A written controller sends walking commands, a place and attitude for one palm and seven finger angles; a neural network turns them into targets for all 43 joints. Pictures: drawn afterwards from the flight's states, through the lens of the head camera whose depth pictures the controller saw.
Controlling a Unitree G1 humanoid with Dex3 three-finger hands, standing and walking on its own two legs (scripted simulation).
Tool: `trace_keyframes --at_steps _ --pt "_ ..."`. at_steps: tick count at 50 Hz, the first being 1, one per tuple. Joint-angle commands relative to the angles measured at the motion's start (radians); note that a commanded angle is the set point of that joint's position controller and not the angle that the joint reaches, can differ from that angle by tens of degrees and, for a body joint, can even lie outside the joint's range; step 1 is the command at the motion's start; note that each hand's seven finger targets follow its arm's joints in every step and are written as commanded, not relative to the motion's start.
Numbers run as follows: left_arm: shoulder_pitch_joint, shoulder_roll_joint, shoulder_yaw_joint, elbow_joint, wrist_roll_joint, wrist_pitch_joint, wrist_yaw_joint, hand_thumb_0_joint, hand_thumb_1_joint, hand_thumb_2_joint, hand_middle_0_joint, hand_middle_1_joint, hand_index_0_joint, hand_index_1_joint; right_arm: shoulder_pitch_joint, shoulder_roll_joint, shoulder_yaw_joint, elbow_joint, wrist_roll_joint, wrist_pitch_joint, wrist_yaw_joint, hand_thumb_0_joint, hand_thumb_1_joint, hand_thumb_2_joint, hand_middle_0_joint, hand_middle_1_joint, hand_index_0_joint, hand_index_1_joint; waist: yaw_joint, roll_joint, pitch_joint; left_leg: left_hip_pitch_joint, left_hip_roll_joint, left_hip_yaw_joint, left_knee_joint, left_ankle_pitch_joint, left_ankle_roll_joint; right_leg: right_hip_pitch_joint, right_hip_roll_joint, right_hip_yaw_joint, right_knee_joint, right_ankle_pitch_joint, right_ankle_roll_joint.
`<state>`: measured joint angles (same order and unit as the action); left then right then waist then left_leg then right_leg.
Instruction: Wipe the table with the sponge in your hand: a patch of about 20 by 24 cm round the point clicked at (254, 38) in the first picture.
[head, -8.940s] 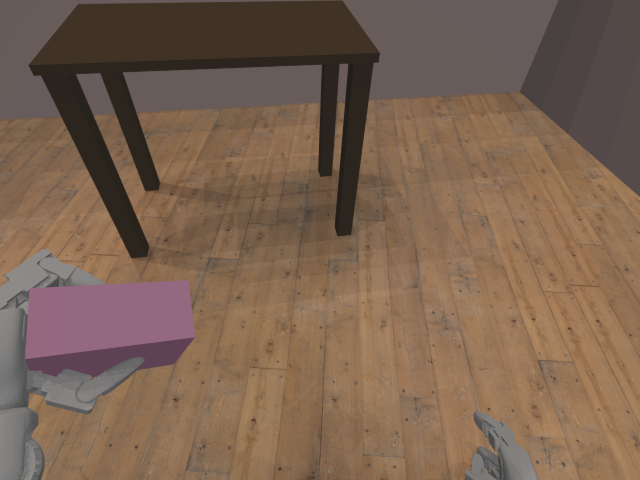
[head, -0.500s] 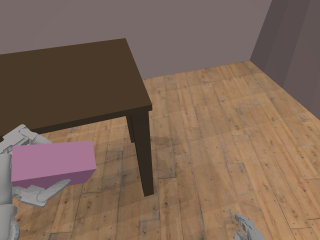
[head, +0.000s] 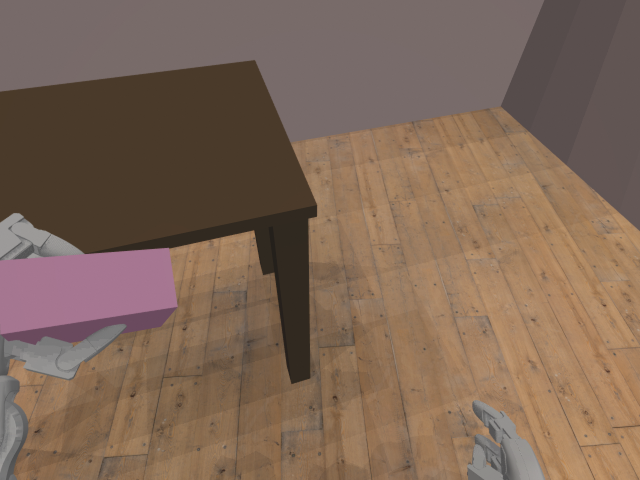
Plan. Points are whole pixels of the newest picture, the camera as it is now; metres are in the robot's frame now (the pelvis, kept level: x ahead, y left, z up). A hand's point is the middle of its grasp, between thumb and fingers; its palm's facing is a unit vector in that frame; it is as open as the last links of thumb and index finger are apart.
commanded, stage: look again from close up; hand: left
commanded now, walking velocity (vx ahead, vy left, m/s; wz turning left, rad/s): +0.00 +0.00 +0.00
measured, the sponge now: (119, 296) +0.25 +0.22 +0.15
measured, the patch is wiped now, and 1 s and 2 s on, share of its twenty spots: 0.00 0.00 0.00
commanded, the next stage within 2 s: shuffle to correct the standing spot in 0.06 s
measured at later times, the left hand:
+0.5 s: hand (55, 256) +0.28 +0.30 +0.16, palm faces +0.37 -0.86 -0.35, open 9.7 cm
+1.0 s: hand (45, 207) +0.34 +0.33 +0.17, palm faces +0.29 -0.83 -0.47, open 9.7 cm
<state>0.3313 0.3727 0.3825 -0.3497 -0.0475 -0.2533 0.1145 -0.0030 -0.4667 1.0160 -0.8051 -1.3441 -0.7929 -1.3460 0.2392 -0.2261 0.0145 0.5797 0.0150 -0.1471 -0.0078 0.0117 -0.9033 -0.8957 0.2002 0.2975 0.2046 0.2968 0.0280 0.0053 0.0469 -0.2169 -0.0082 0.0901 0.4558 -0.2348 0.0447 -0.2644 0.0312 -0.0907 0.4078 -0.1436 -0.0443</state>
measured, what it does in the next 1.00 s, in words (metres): steps to the left: left foot, then right foot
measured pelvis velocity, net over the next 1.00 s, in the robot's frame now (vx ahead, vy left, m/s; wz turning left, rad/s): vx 0.10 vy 0.12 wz -0.06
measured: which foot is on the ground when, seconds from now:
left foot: down 0.00-0.54, up 0.56-0.68, down 0.70-0.90, up 0.92-1.00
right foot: down 0.00-0.70, up 0.72-0.88, down 0.90-1.00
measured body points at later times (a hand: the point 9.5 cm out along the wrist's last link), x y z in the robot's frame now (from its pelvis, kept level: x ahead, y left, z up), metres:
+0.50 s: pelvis +0.06 +0.06 -0.02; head +0.07 +0.08 +0.43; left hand +0.26 +0.35 +0.18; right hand +0.26 -0.16 -0.06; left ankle +0.01 +0.09 -0.74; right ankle +0.05 -0.08 -0.74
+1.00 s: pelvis +0.10 +0.12 -0.02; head +0.12 +0.12 +0.43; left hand +0.32 +0.38 +0.20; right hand +0.22 -0.11 -0.12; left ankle +0.09 +0.22 -0.69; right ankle +0.10 +0.03 -0.74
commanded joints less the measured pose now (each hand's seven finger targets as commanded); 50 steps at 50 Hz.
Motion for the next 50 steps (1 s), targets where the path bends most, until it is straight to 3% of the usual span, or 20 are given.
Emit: trace_keyframes --at_steps 1,10,17,22,25,27,28,29,30,31,33,35,36,38,43,44,45,46,48,50 --pt "0.002 0.190 0.093 -0.247 0.000 -0.055 0.003 0.000 0.100 1.300 -1.200 -1.600 -1.200 -1.600 -0.101 -0.104 -0.036 -0.171 -0.002 -0.064 -0.015 0.000 -0.900 -0.900 0.200 0.300 0.200 0.300 0.019 -0.049 -0.108 -0.118 0.091 -0.168 -0.159 -0.087 0.002 0.160 -0.093 0.144 -0.055 -0.173 0.039" --pt "-0.082 0.150 0.066 -0.333 0.004 -0.058 0.001 0.000 0.100 1.300 -1.200 -1.600 -1.200 -1.600 -0.102 -0.104 -0.035 -0.166 -0.023 -0.076 -0.015 0.000 -0.900 -0.900 0.200 0.300 0.200 0.300 -0.004 0.080 -0.212 0.015 0.084 -0.139 -0.066 0.219 -0.035 0.208 -0.089 0.116 0.037 0.163 0.004" --pt "-0.021 0.142 0.065 -0.317 0.004 -0.040 0.004 0.000 0.100 1.300 -1.200 -1.600 -1.200 -1.600 -0.107 -0.120 -0.045 -0.182 -0.026 -0.021 -0.005 0.000 -0.900 -0.900 0.200 0.300 0.200 0.300 -0.020 0.073 -0.168 -0.030 0.091 -0.141 -0.012 0.201 -0.041 0.141 -0.080 0.117 0.143 0.111 -0.030" --pt "-0.037 0.173 0.088 -0.357 0.002 -0.040 -0.003 0.000 0.100 1.300 -1.200 -1.600 -1.200 -1.600 -0.095 -0.118 -0.047 -0.201 -0.027 0.003 0.004 0.000 -0.900 -0.900 0.200 0.300 0.200 0.300 -0.021 0.150 -0.144 0.144 0.151 -0.150 0.003 0.553 -0.068 -0.034 -0.037 0.014 0.229 -0.094 -0.014" --pt "-0.024 0.179 0.105 -0.359 -0.001 -0.038 -0.003 0.000 0.100 1.300 -1.200 -1.600 -1.200 -1.600 -0.103 -0.120 -0.053 -0.210 -0.024 0.009 0.016 0.000 -0.900 -0.900 0.200 0.300 0.200 0.300 -0.006 0.090 -0.172 0.031 0.114 -0.090 0.150 0.650 -0.102 0.152 -0.044 0.007 0.152 0.034 -0.044" --pt "0.016 0.186 0.120 -0.350 -0.012 -0.040 0.004 0.000 0.100 1.300 -1.200 -1.600 -1.200 -1.600 -0.104 -0.128 -0.074 -0.213 -0.006 0.015 0.019 0.000 -0.900 -0.900 0.200 0.300 0.200 0.300 0.018 -0.180 -0.224 -0.298 -0.005 -0.042 0.562 0.379 -0.115 0.395 -0.249 0.343 0.115 0.355 -0.201" --pt "0.006 0.179 0.116 -0.340 -0.015 -0.057 0.008 0.000 0.100 1.300 -1.200 -1.600 -1.200 -1.600 -0.119 -0.134 -0.084 -0.206 -0.003 0.015 0.027 0.000 -0.900 -0.900 0.200 0.300 0.200 0.300 0.019 -0.245 -0.189 -0.472 -0.024 -0.117 0.756 -0.158 -0.090 0.415 -0.423 0.569 0.050 0.441 -0.296" --pt "-0.008 0.174 0.120 -0.355 -0.018 -0.067 0.019 0.000 0.100 1.300 -1.200 -1.600 -1.200 -1.600 -0.115 -0.124 -0.072 -0.189 -0.006 0.022 0.034 0.000 -0.900 -0.900 0.200 0.300 0.200 0.300 0.016 -0.160 -0.110 -0.524 0.101 -0.330 0.767 -0.393 -0.035 0.289 -0.504 0.641 0.040 0.331 -0.276" --pt "-0.032 0.156 0.097 -0.396 -0.010 -0.068 0.019 0.000 0.100 1.300 -1.200 -1.600 -1.200 -1.600 -0.100 -0.111 -0.065 -0.172 -0.010 0.034 0.043 0.000 -0.900 -0.900 0.200 0.300 0.200 0.300 -0.001 -0.098 -0.071 -0.450 0.166 -0.380 0.661 -0.395 -0.020 0.143 -0.488 0.538 0.063 0.217 -0.217" --pt "-0.064 0.151 0.084 -0.431 0.003 -0.073 0.019 0.000 0.100 1.300 -1.200 -1.600 -1.200 -1.600 -0.098 -0.086 -0.050 -0.162 -0.018 0.042 0.044 0.000 -0.900 -0.900 0.200 0.300 0.200 0.300 -0.027 -0.057 -0.096 -0.289 0.153 -0.273 0.480 -0.286 -0.022 0.013 -0.394 0.372 0.095 0.117 -0.160" --pt "-0.138 0.163 0.069 -0.467 0.006 -0.061 0.011 0.000 0.100 1.300 -1.200 -1.600 -1.200 -1.600 -0.092 -0.076 -0.049 -0.136 -0.012 0.039 0.016 0.000 -0.900 -0.900 0.200 0.300 0.200 0.300 -0.068 0.128 -0.123 0.097 0.002 -0.044 0.159 -0.008 -0.063 -0.221 -0.155 0.096 0.226 -0.199 -0.043" --pt "-0.133 0.178 0.105 -0.464 0.015 -0.073 0.010 0.000 0.100 1.300 -1.200 -1.600 -1.200 -1.600 -0.086 -0.132 -0.084 -0.163 -0.007 -0.002 -0.005 0.000 -0.900 -0.900 0.200 0.300 0.200 0.300 -0.044 0.463 -0.115 0.071 0.237 -0.458 -0.127 -0.111 0.095 -0.301 0.030 0.013 0.672 -0.473 0.039" --pt "-0.092 0.199 0.142 -0.373 0.015 -0.071 0.013 0.000 0.100 1.300 -1.200 -1.600 -1.200 -1.600 -0.071 -0.088 -0.079 -0.160 -0.003 -0.013 -0.004 0.000 -0.900 -0.900 0.200 0.300 0.200 0.300 -0.046 0.314 -0.096 0.058 0.264 -0.535 -0.121 0.085 0.185 -0.332 0.025 0.060 0.760 -0.481 0.032" --pt "-0.110 0.231 0.166 -0.437 0.010 -0.080 0.007 0.000 0.100 1.300 -1.200 -1.600 -1.200 -1.600 -0.104 -0.090 -0.071 -0.159 -0.013 -0.024 0.007 0.000 -0.900 -0.900 0.200 0.300 0.200 0.300 -0.036 0.191 -0.156 0.110 0.297 -0.530 -0.050 0.318 0.212 -0.334 -0.033 0.110 0.764 -0.451 0.035" --pt "0.071 0.182 0.140 -0.365 0.020 -0.059 0.009 0.000 0.100 1.300 -1.200 -1.600 -1.200 -1.600 -0.126 -0.105 -0.048 -0.153 0.001 -0.032 0.022 0.000 -0.900 -0.900 0.200 0.300 0.200 0.300 -0.009 0.167 -0.147 -0.197 0.168 -0.202 0.048 0.093 0.082 0.143 -0.038 0.010 0.176 -0.180 0.022" --pt "0.091 0.203 0.153 -0.346 0.023 -0.057 0.015 0.000 0.100 1.300 -1.200 -1.600 -1.200 -1.600 -0.119 -0.095 -0.044 -0.153 -0.001 -0.024 0.017 0.000 -0.900 -0.900 0.200 0.300 0.200 0.300 -0.004 0.061 -0.164 -0.344 0.120 -0.170 0.159 -0.039 0.048 0.317 -0.091 0.096 0.062 -0.158 0.002" --pt "0.108 0.235 0.182 -0.310 0.024 -0.052 0.020 0.000 0.100 1.300 -1.200 -1.600 -1.200 -1.600 -0.101 -0.078 -0.049 -0.156 -0.008 -0.011 0.016 0.000 -0.900 -0.900 0.200 0.300 0.200 0.300 -0.002 -0.201 -0.182 -0.503 0.011 -0.054 0.439 -0.187 0.002 0.415 -0.298 0.427 -0.076 -0.258 -0.089" --pt "0.099 0.251 0.222 -0.284 0.003 -0.051 0.027 0.000 0.100 1.300 -1.200 -1.600 -1.200 -1.600 -0.106 -0.103 -0.057 -0.154 -0.016 -0.002 0.015 0.000 -0.900 -0.900 0.200 0.300 0.200 0.300 -0.006 -0.260 -0.136 -0.565 0.002 -0.086 0.675 -0.242 -0.032 0.325 -0.463 0.639 -0.162 -0.261 -0.169" --pt "0.088 0.219 0.200 -0.295 -0.004 -0.043 0.009 0.000 0.100 1.300 -1.200 -1.600 -1.200 -1.600 -0.087 -0.117 -0.077 -0.140 -0.003 0.005 0.028 0.000 -0.900 -0.900 0.200 0.300 0.200 0.300 -0.019 -0.169 -0.071 -0.546 0.056 -0.181 0.787 -0.211 -0.052 0.178 -0.456 0.594 -0.149 -0.244 -0.195" --pt "0.143 0.196 0.184 -0.273 0.010 -0.059 0.011 0.000 0.100 1.300 -1.200 -1.600 -1.200 -1.600 -0.092 -0.089 -0.056 -0.115 -0.010 0.017 0.018 0.000 -0.900 -0.900 0.200 0.300 0.200 0.300 -0.020 -0.081 -0.052 -0.491 0.113 -0.176 0.699 -0.141 -0.056 0.128 -0.381 0.380 -0.079 0.054 -0.155"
